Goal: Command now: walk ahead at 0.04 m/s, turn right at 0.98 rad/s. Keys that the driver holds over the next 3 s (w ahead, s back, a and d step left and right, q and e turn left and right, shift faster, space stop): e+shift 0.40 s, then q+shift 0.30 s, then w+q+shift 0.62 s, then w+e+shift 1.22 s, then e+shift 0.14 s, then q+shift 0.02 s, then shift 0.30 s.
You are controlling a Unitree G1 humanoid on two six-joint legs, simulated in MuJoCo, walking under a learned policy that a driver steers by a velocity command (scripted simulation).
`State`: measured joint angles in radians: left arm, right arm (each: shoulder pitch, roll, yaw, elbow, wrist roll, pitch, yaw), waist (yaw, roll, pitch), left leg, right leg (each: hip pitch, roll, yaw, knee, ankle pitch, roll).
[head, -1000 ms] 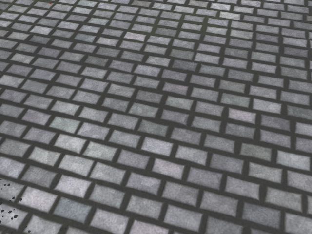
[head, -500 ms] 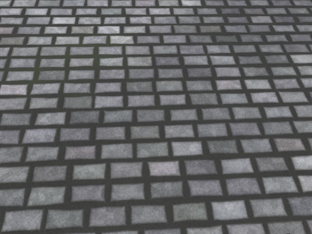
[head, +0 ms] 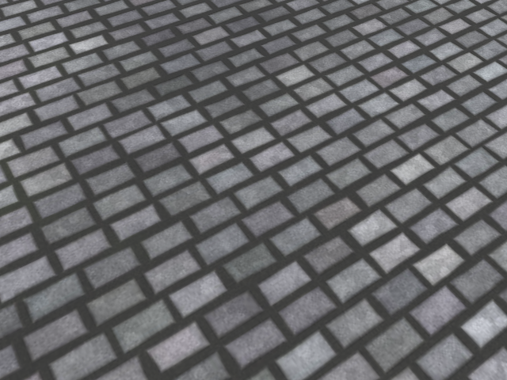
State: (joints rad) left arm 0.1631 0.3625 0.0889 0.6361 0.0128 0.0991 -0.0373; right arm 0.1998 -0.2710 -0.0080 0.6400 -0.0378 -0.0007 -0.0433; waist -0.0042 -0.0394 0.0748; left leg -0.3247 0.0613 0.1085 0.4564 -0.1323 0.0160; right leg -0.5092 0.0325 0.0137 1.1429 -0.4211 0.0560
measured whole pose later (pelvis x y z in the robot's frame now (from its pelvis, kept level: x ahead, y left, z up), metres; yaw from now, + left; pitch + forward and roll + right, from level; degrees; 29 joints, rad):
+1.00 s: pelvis +0.04 -0.04 +0.01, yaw -8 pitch +3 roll +0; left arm 0.32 0.32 0.04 0.72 0.04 -0.04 0.03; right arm 0.18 -0.32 -0.10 0.67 -0.02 0.04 0.05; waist 0.04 0.02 -0.02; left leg -0.58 -0.06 -0.08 1.03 -0.27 0.01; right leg -0.13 0.03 -0.03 0.36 -0.29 -0.04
